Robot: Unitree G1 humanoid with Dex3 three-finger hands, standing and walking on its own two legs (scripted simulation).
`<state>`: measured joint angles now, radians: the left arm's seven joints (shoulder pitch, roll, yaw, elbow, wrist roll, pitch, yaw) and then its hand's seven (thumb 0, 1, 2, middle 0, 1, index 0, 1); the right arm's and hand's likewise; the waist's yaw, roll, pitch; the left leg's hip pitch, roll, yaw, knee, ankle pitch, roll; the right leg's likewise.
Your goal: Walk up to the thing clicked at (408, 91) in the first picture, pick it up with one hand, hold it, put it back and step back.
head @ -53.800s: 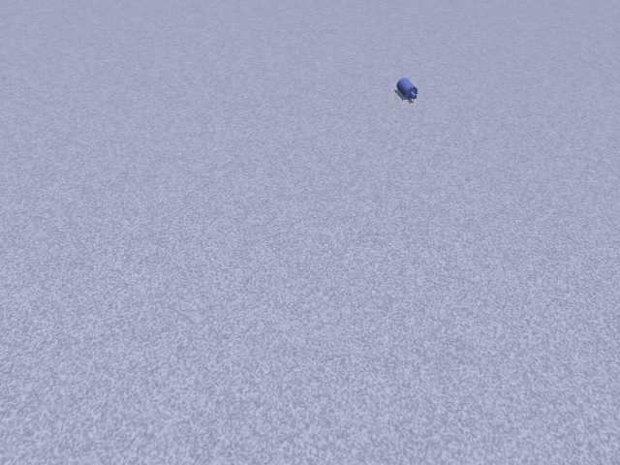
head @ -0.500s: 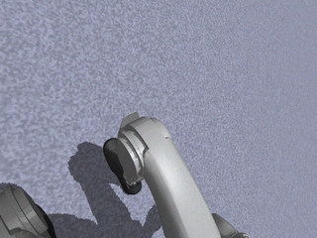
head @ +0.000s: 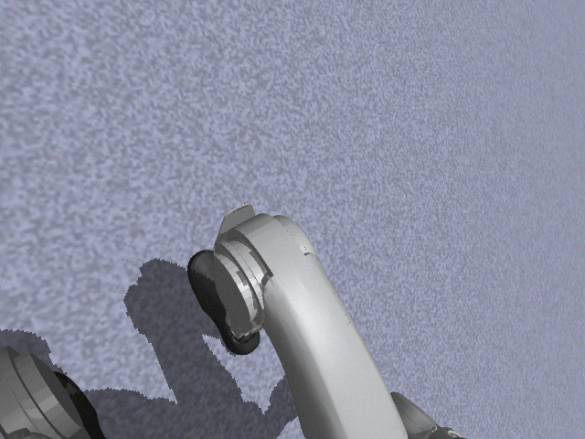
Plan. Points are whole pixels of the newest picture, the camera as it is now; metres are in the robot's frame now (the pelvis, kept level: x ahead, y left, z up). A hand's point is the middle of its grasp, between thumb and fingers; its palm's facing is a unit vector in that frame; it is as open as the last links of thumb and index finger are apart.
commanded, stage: close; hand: left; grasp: from above
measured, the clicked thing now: out of the picture +0.55 +0.25 -0.28
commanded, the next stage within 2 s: settle in 0.74 s
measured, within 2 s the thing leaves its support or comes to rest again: leaves its support in 1.20 s
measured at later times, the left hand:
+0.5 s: hand out of the picture +0.53 +0.27 -0.26, palm faces -0.43 -0.15 -0.89, open 11.6 cm
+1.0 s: hand out of the picture +0.53 +0.27 -0.25, palm faces -0.43 -0.15 -0.89, open 11.4 cm
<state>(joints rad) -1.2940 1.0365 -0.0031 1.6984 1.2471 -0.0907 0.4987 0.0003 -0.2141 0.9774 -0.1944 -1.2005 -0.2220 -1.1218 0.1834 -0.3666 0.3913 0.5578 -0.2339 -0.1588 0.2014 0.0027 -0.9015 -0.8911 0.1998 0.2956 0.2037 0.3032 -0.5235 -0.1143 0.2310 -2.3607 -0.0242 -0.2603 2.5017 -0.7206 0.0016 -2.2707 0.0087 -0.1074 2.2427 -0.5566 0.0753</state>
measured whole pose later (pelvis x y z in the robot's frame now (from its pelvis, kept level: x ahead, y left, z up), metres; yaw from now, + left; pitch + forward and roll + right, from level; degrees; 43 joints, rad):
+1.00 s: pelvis +0.00 +0.00 +0.00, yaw +0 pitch +32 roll -18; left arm -1.29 1.05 0.01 1.64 1.26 -0.09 0.46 -0.01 -0.20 0.78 -0.42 -0.95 -0.45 -0.86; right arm 0.19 -0.37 0.40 0.53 -0.23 -0.13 0.19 0.00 -0.90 -0.89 0.20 0.30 0.20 0.30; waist -0.52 -0.11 0.24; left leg -2.37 -0.02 -0.26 2.50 -0.71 0.01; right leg -2.27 0.00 -0.11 2.23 -0.55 0.06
